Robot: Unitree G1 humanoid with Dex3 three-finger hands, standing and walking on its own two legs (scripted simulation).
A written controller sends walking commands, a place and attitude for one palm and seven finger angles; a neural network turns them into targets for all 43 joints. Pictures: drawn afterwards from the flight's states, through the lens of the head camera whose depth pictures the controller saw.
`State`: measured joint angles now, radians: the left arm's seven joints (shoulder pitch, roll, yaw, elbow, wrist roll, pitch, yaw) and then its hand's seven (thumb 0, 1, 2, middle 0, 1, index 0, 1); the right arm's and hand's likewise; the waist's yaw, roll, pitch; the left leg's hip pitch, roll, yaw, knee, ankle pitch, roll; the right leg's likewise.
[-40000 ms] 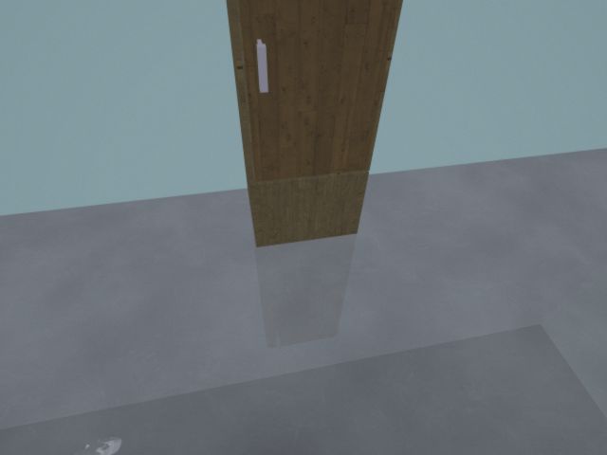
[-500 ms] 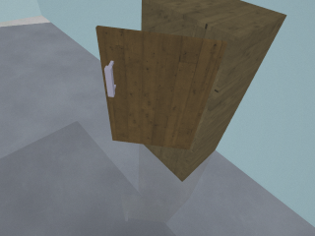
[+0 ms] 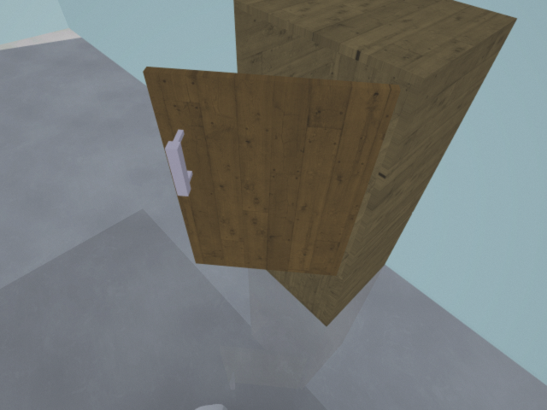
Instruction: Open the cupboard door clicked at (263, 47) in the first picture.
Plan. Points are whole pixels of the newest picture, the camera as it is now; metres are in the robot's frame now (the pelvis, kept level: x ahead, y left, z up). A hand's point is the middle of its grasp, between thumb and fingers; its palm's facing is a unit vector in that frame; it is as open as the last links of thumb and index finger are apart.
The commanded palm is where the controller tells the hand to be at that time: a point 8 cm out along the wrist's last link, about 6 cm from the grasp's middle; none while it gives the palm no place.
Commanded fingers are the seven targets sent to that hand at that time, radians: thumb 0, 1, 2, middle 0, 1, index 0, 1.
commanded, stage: come to a stop and stand still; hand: left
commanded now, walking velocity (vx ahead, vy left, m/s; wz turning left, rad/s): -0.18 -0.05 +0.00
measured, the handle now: (181, 163) +0.53 +0.22 +0.04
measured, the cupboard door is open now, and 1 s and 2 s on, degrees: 41 41 41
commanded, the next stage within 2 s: look again from close up in 1.84 s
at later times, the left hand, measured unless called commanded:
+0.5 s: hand out of the picture +0.02 +0.19 -0.17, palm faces +0.03 -0.96 -0.27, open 7.4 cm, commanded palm none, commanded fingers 0.00 0.90 0.90 -0.20 -0.30 -0.20 -0.30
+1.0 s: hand out of the picture -0.02 +0.21 -0.18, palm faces +0.01 -0.97 -0.22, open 7.4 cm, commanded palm none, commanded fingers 0.00 0.90 0.90 -0.20 -0.30 -0.20 -0.30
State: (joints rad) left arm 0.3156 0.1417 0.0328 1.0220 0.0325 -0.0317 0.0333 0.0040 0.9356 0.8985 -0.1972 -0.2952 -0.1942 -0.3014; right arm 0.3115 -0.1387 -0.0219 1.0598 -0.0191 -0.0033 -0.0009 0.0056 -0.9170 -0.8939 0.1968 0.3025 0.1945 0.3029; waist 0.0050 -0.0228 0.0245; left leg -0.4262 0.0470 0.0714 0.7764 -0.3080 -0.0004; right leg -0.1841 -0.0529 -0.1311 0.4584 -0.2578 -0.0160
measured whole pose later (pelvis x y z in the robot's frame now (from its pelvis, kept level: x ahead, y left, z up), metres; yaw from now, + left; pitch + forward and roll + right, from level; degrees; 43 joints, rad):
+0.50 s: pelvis -0.02 -0.01 -0.02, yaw -1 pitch -2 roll +0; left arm 0.31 0.18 0.03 0.92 0.04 0.03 0.03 0.00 0.91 0.90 -0.20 -0.30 -0.20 -0.30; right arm 0.21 -0.18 -0.05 0.94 -0.03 0.03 -0.01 0.00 -0.91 -0.89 0.20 0.30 0.20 0.30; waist 0.01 0.03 0.02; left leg -0.42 0.04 0.01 0.72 -0.32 0.01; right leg -0.26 0.01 -0.10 0.63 -0.35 -0.06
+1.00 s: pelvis -0.06 +0.01 -0.01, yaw +0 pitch -2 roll -1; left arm 0.29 0.22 0.01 0.97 0.03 0.01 0.02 0.00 0.91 0.90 -0.20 -0.30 -0.20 -0.30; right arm 0.30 -0.19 -0.01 1.02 -0.03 0.01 0.00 0.00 -0.91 -0.89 0.20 0.30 0.20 0.30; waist -0.01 -0.02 0.00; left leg -0.30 0.00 0.06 0.51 -0.18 0.04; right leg -0.24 0.01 -0.10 0.49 -0.21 -0.03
